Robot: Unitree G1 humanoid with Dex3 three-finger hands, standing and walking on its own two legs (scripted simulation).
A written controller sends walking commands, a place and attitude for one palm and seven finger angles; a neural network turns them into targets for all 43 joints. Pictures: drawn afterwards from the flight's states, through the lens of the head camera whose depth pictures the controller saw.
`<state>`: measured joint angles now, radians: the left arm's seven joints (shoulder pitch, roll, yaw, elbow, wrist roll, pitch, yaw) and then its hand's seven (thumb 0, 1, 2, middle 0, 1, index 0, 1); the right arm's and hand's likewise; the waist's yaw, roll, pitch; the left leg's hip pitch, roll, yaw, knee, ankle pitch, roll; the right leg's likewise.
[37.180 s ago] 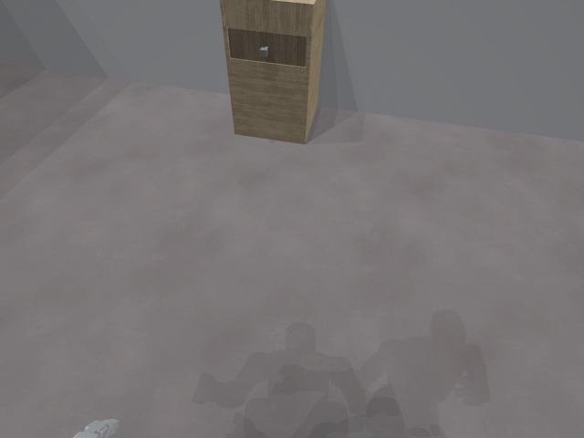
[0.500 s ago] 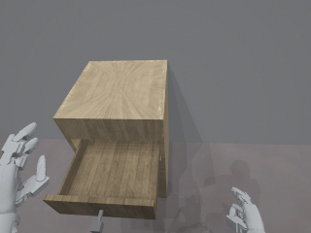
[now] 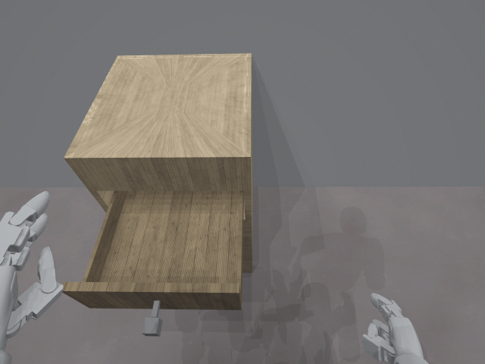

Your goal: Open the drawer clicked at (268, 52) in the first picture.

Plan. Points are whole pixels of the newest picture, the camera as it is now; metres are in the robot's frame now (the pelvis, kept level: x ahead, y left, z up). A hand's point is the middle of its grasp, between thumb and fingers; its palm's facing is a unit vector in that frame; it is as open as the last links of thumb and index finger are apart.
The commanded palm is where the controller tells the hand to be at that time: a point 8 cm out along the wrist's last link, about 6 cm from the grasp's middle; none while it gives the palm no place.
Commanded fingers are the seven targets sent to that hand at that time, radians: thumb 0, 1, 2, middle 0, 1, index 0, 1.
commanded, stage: step back with the hand held close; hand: left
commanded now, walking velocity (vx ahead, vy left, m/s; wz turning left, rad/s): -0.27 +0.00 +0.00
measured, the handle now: (154, 318) +0.24 +0.23 -0.24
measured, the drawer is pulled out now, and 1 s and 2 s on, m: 0.26 0.26 0.26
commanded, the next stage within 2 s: stop stepping back and stand still in 1.44 s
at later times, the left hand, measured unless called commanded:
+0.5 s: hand (5, 341) +0.13 +0.25 +0.15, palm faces +0.33 -0.81 -0.49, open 7.4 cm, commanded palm +0.07 +0.29 +0.17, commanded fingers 0.00 0.90 0.90 -0.20 -0.30 -0.20 -0.30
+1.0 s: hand out of the picture +0.12 +0.24 +0.16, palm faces +0.29 -0.82 -0.49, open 7.4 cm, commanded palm +0.06 +0.28 +0.17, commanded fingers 0.00 0.90 0.90 -0.20 -0.30 -0.20 -0.30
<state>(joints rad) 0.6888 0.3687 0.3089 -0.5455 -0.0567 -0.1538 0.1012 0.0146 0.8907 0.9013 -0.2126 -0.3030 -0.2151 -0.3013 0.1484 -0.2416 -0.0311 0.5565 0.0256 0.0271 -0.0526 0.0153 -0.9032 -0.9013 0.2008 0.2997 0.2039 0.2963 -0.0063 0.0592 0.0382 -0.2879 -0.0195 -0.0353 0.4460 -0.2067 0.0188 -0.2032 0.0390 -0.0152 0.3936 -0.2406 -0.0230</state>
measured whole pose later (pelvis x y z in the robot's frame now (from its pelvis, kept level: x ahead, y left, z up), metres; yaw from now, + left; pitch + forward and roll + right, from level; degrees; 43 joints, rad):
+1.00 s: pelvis -0.08 +0.00 -0.01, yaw -2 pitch +8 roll -3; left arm 0.70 0.46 0.43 -0.70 -0.06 -0.24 0.16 0.02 0.89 0.90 -0.21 -0.30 -0.22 -0.30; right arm 0.18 -0.15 -0.01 0.60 -0.02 -0.10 -0.05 0.01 -0.90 -0.90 0.20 0.30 0.21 0.30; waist -0.02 -0.03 -0.04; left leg -0.52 0.01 -0.04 0.47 -0.08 0.02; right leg -0.37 0.08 0.01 0.81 -0.48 0.00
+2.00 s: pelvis -0.33 -0.18 +0.00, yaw +2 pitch +2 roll +5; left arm 0.69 0.33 0.32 -0.47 -0.03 -0.25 0.13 0.02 0.89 0.90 -0.21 -0.30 -0.22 -0.30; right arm 0.26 -0.27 -0.07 0.66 0.01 -0.10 -0.04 0.02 -0.90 -0.90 0.20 0.30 0.20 0.30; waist -0.05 -0.02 -0.01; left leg -0.41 0.00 0.02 0.92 -0.33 0.01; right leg -0.34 -0.07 -0.08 0.44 -0.16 -0.05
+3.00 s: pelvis -0.32 -0.20 -0.01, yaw +6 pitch -1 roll +1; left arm 0.28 0.17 -0.01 0.70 0.03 0.05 0.01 0.01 0.91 0.90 -0.20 -0.30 -0.20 -0.30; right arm 0.20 -0.17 0.01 0.82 -0.02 0.01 0.00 0.01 -0.90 -0.90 0.20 0.30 0.20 0.30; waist -0.04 -0.04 0.07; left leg -0.24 -0.02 0.00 0.57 -0.32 0.01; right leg -0.25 0.03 0.00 0.59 -0.33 -0.04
